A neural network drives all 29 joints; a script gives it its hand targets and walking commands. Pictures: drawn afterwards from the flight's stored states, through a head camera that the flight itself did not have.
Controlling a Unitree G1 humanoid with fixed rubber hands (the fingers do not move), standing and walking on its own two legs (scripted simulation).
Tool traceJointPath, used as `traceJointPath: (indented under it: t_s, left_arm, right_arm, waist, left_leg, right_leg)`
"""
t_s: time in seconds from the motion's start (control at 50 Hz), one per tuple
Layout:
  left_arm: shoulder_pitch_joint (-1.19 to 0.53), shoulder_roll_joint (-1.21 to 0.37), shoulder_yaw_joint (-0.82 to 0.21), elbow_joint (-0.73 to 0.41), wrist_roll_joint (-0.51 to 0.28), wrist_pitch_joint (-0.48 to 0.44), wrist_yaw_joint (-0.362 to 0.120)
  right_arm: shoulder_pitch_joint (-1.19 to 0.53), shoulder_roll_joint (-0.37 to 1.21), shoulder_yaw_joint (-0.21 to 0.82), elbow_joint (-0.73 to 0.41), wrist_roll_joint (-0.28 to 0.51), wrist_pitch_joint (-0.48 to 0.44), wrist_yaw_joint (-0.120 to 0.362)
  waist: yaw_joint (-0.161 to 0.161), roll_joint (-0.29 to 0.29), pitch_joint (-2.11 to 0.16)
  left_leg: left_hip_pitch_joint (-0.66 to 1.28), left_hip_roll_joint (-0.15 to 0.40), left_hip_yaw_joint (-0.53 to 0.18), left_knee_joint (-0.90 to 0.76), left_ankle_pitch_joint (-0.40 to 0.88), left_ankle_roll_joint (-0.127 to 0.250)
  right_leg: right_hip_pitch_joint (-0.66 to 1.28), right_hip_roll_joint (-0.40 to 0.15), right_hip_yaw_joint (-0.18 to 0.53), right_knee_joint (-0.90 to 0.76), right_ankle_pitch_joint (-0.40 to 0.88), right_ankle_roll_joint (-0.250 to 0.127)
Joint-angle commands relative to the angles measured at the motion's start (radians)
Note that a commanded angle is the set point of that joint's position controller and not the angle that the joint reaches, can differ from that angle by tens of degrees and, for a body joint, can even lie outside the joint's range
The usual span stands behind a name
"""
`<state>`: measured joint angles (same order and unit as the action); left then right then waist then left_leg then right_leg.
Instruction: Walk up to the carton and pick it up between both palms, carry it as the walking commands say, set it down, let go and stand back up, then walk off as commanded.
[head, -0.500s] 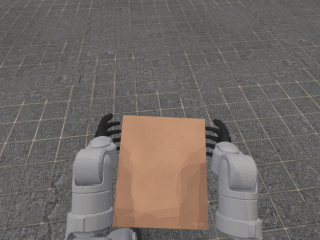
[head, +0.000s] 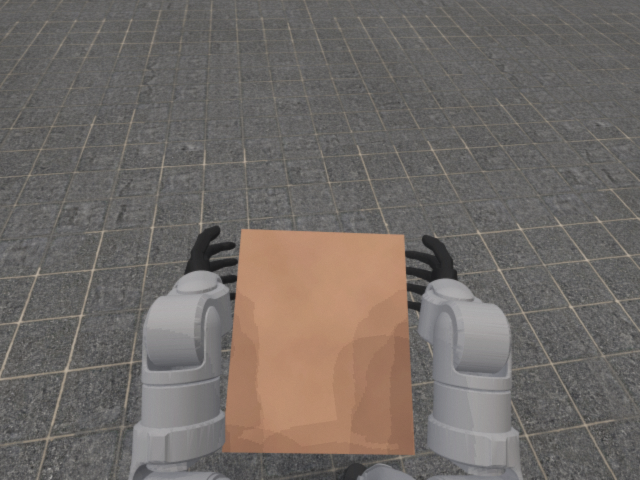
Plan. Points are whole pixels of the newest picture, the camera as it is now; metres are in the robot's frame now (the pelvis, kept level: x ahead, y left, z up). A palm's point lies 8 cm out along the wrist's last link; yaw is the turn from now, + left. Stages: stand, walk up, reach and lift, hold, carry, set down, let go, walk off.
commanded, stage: carry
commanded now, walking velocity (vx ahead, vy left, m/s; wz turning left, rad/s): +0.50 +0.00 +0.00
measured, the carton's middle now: (317, 339) +0.30 +0.00 -0.02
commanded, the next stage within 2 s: none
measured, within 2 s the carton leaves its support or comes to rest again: neither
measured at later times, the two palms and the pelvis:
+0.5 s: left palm (230, 129) +0.63 +0.16 +0.09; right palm (389, 135) +0.63 -0.12 +0.09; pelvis +0.33 +0.02 -0.01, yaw +1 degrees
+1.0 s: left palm (246, 82) +0.77 +0.15 +0.10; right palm (387, 91) +0.77 -0.13 +0.09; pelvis +0.48 +0.01 +0.00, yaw +1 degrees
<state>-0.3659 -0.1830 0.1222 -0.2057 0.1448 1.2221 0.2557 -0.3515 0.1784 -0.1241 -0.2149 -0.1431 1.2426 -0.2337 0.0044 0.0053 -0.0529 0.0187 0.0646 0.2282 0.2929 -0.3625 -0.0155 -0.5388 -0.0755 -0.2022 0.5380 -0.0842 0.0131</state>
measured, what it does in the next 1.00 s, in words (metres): walks ahead: right foot, then left foot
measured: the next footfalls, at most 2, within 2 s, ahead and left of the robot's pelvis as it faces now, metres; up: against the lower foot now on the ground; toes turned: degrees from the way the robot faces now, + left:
right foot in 0.04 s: +0.20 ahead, -0.11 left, +0.00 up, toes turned -13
left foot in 0.48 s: +0.49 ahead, +0.11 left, +0.00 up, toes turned +13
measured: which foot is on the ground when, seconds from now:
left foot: down 0.00-0.04, up 0.06-0.46, down 0.48-1.00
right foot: up 0.00-0.02, down 0.04-0.50, up 0.52-0.74, down 0.76-1.00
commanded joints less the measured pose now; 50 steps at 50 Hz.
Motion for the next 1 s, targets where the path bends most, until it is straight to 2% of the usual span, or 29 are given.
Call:
traceJointPath:
  t_s: [0.0, 0.02, 0.04, 0.06, 0.08, 0.1, 0.12, 0.14, 0.16, 0.24, 0.34, 0.38, 0.42, 0.44, 0.46, 0.48, 0.5, 0.52, 0.54, 0.58, 0.64, 0.66, 0.7, 0.74, 0.76, 0.78, 0.8, 0.88, 0.98]
  left_arm:
    - [-0.402, -1.031, -0.633, 0.062, -0.431, 0.029, -0.403]
    - [-0.376, -1.03, -0.62, 0.094, -0.429, 0.032, -0.405]
    - [-0.362, -1.027, -0.612, 0.107, -0.421, 0.032, -0.406]
    - [-0.373, -1.019, -0.598, 0.144, -0.396, 0.021, -0.406]
    - [-0.413, -1.05, -0.598, 0.126, -0.416, 0.018, -0.407]
    - [-0.421, -1.073, -0.595, 0.123, -0.415, 0.009, -0.403]
    - [-0.445, -1.092, -0.609, 0.087, -0.425, -0.003, -0.402]
    - [-0.465, -1.108, -0.618, 0.058, -0.437, -0.013, -0.402]
    - [-0.474, -1.118, -0.625, 0.039, -0.449, -0.021, -0.405]
    - [-0.445, -1.087, -0.637, -0.004, -0.462, -0.027, -0.412]
    - [-0.391, -1.041, -0.632, -0.019, -0.449, -0.009, -0.423]
    - [-0.367, -1.026, -0.627, -0.013, -0.441, 0.0, -0.424]
    - [-0.366, -1.018, -0.626, 0.003, -0.438, 0.007, -0.423]
    - [-0.367, -1.011, -0.627, 0.009, -0.436, 0.012, -0.423]
    - [-0.361, -0.993, -0.623, 0.021, -0.431, 0.015, -0.425]
    - [-0.385, -0.992, -0.622, 0.015, -0.44, 0.025, -0.426]
    - [-0.406, -0.988, -0.621, 0.014, -0.444, 0.029, -0.422]
    - [-0.4, -0.996, -0.626, 0.015, -0.432, 0.025, -0.418]
    - [-0.422, -1.02, -0.64, 0.004, -0.444, 0.02, -0.421]
    - [-0.485, -1.067, -0.678, -0.032, -0.477, 0.008, -0.416]
    - [-0.473, -1.078, -0.681, -0.043, -0.485, 0.001, -0.404]
    - [-0.452, -1.077, -0.678, -0.035, -0.481, 0.002, -0.403]
    - [-0.43, -1.077, -0.679, -0.029, -0.475, 0.005, -0.404]
    - [-0.419, -1.076, -0.67, -0.019, -0.47, 0.015, -0.41]
    - [-0.411, -1.071, -0.657, 0.011, -0.455, 0.017, -0.413]
    - [-0.422, -1.068, -0.649, 0.023, -0.45, 0.018, -0.416]
    - [-0.424, -1.064, -0.64, 0.041, -0.452, 0.022, -0.418]
    - [-0.406, -1.058, -0.601, 0.137, -0.437, 0.027, -0.423]
    - [-0.464, -1.062, -0.587, 0.151, -0.435, 0.018, -0.419]
  right_arm:
    - [-0.461, 0.959, 0.627, -0.02, 0.436, 0.006, 0.395]
    - [-0.456, 0.959, 0.627, -0.004, 0.433, 0.012, 0.395]
    - [-0.47, 0.966, 0.628, 0.007, 0.441, 0.018, 0.397]
    - [-0.516, 0.983, 0.651, -0.012, 0.461, 0.021, 0.402]
    - [-0.526, 0.989, 0.651, 0.001, 0.458, 0.016, 0.401]
    - [-0.546, 1.003, 0.659, -0.005, 0.471, 0.01, 0.402]
    - [-0.567, 1.026, 0.672, -0.029, 0.49, -0.002, 0.403]
    - [-0.576, 1.045, 0.667, -0.036, 0.5, -0.012, 0.404]
    - [-0.568, 1.054, 0.66, -0.035, 0.497, -0.021, 0.401]
    - [-0.505, 1.059, 0.648, -0.045, 0.466, -0.04, 0.373]
    - [-0.442, 1.042, 0.663, -0.062, 0.435, -0.033, 0.362]
    - [-0.447, 1.031, 0.673, -0.076, 0.438, -0.024, 0.365]
    - [-0.438, 1.018, 0.679, -0.06, 0.439, -0.014, 0.37]
    - [-0.43, 1.015, 0.682, -0.047, 0.436, -0.01, 0.374]
    - [-0.426, 1.008, 0.682, -0.032, 0.435, -0.004, 0.379]
    - [-0.412, 1.017, 0.659, -0.008, 0.425, -0.004, 0.382]
    - [-0.406, 1.021, 0.639, 0.009, 0.43, -0.005, 0.384]
    - [-0.398, 1.025, 0.64, 0.012, 0.433, -0.009, 0.388]
    - [-0.396, 1.032, 0.636, 0.013, 0.422, -0.011, 0.389]
    - [-0.445, 1.052, 0.635, -0.023, 0.433, -0.025, 0.394]
    - [-0.457, 1.043, 0.627, -0.06, 0.444, -0.031, 0.392]
    - [-0.444, 1.033, 0.625, -0.059, 0.438, -0.03, 0.391]
    - [-0.436, 1.014, 0.626, -0.059, 0.431, -0.025, 0.391]
    - [-0.418, 1.013, 0.628, -0.041, 0.424, -0.02, 0.393]
    - [-0.429, 1.019, 0.635, -0.034, 0.429, -0.015, 0.394]
    - [-0.455, 1.021, 0.641, -0.037, 0.439, -0.011, 0.394]
    - [-0.462, 1.017, 0.639, -0.027, 0.441, -0.007, 0.394]
    - [-0.484, 1.009, 0.632, 0.051, 0.454, 0.008, 0.399]
    - [-0.534, 1.022, 0.619, 0.089, 0.462, 0.007, 0.401]
  waist:
    - [-0.008, 0.105, -0.225]
    - [0.012, 0.049, -0.292]
    - [0.041, -0.108, -0.383]
    - [0.03, -0.353, -0.423]
    - [0.025, -0.274, -0.408]
    - [0.023, -0.197, -0.398]
    - [0.019, -0.093, -0.388]
    - [0.016, -0.056, -0.371]
    - [0.015, -0.066, -0.38]
    - [0.02, -0.107, -0.348]
    - [0.023, -0.157, -0.25]
    - [0.03, -0.179, -0.235]
    - [0.016, -0.159, -0.261]
    - [0.001, -0.117, -0.298]
    - [-0.01, -0.071, -0.354]
    - [-0.023, 0.138, -0.449]
    - [-0.025, 0.219, -0.523]
    - [-0.02, 0.158, -0.501]
    - [-0.018, 0.122, -0.494]
    - [-0.015, 0.127, -0.44]
    - [-0.018, 0.151, -0.485]
    - [-0.018, 0.145, -0.485]
    - [-0.008, 0.115, -0.458]
    - [-0.006, 0.07, -0.442]
    - [-0.014, 0.005, -0.406]
    - [-0.014, -0.033, -0.387]
    - [-0.013, -0.043, -0.372]
    - [-0.006, -0.045, -0.356]
    - [-0.008, -0.036, -0.355]
  left_leg:
    - [-0.001, 0.159, 0.02, 0.163, 0.531, 0.067]
    - [-0.12, 0.124, 0.039, 0.338, 0.547, 0.038]
    - [-0.32, 0.091, 0.015, 0.611, 0.33, 0.006]
    - [-0.626, -0.068, -0.049, 0.858, -0.114, -0.015]
    - [-0.717, -0.013, -0.18, 0.958, -0.134, 0.018]
    - [-0.721, 0.015, -0.213, 0.99, -0.104, 0.03]
    - [-0.709, 0.051, -0.236, 0.941, -0.033, 0.024]
    - [-0.685, 0.074, -0.236, 0.846, 0.005, 0.013]
    - [-0.651, 0.067, -0.21, 0.782, 0.029, 0.004]
    - [-0.663, 0.047, -0.158, 0.59, 0.113, -0.007]
    - [-0.553, -0.022, -0.03, 0.293, 0.301, -0.005]
    - [-0.479, -0.039, -0.004, 0.196, 0.396, -0.006]
    - [-0.295, -0.067, 0.029, 0.053, 0.536, -0.008]
    - [-0.129, -0.069, 0.037, 0.007, 0.617, -0.001]
    - [0.073, 0.034, -0.065, 0.064, 0.83, 0.017]
    - [0.302, 0.27, -0.324, 0.178, 1.222, 0.129]
    - [0.391, 0.353, -0.458, 0.182, 1.326, 0.234]
    - [0.3, 0.337, -0.392, 0.154, 1.277, 0.239]
    - [0.249, 0.32, -0.351, 0.128, 1.194, 0.219]
    - [0.153, 0.261, -0.235, 0.089, 1.067, 0.162]
    - [0.097, 0.232, -0.184, 0.07, 0.861, 0.153]
    - [0.077, 0.227, -0.17, 0.077, 0.828, 0.151]
    - [0.006, 0.188, -0.119, 0.107, 0.725, 0.112]
    - [-0.118, 0.135, -0.104, 0.14, 0.447, 0.059]
    - [-0.142, 0.096, -0.099, 0.149, 0.349, 0.041]
    - [-0.131, 0.097, -0.124, 0.154, 0.34, 0.034]
    - [-0.134, 0.106, -0.127, 0.168, 0.371, 0.031]
    - [-0.144, 0.114, -0.126, 0.237, 0.619, 0.024]
    - [-0.138, 0.099, -0.116, 0.262, 0.691, 0.014]
  right_leg:
    - [0.276, 0.053, -0.084, -0.128, 0.018, -0.023]
    - [0.499, 0.045, -0.065, -0.12, -0.016, -0.046]
    - [0.706, -0.173, 0.229, -0.168, -0.141, -0.092]
    - [0.889, -0.39, 0.647, -0.272, -0.096, -0.217]
    - [0.865, -0.375, 0.605, -0.287, -0.008, -0.232]
    - [0.819, -0.347, 0.522, -0.262, 0.11, -0.23]
    - [0.77, -0.32, 0.433, -0.26, 0.152, -0.208]
    - [0.715, -0.294, 0.356, -0.283, 0.155, -0.182]
    - [0.695, -0.274, 0.292, -0.299, 0.155, -0.165]
    - [0.732, -0.258, 0.197, -0.358, 0.158, -0.171]
    - [0.696, -0.166, 0.001, -0.265, 0.604, -0.103]
    - [0.69, -0.154, -0.027, -0.232, 0.651, -0.085]
    - [0.656, -0.112, -0.078, -0.113, 0.581, -0.04]
    - [0.578, -0.077, -0.093, -0.011, 0.501, -0.003]
    - [0.439, -0.053, -0.063, 0.111, 0.312, 0.035]
    - [0.218, -0.001, -0.025, 0.323, -0.164, 0.066]
    - [0.105, 0.057, 0.086, 0.47, -0.49, 0.057]
    - [0.095, 0.031, 0.156, 0.503, -0.503, 0.044]
    - [0.098, 0.013, 0.185, 0.462, -0.486, 0.031]
    - [0.143, -0.021, 0.174, 0.215, -0.435, 0.027]
    - [0.256, 0.01, 0.103, 0.084, -0.344, 0.032]
    - [0.28, 0.009, 0.085, 0.03, -0.29, 0.033]
    - [0.367, -0.003, 0.049, -0.143, -0.041, 0.034]
    - [0.469, -0.087, 0.097, -0.173, 0.105, 0.013]
    - [0.424, -0.136, 0.149, -0.123, 0.181, -0.004]
    - [0.399, -0.148, 0.164, -0.103, 0.201, -0.017]
    - [0.398, -0.142, 0.15, -0.095, 0.214, -0.02]
    - [0.413, -0.127, 0.125, -0.042, 0.403, -0.017]
    - [0.419, -0.111, 0.113, -0.008, 0.497, -0.017]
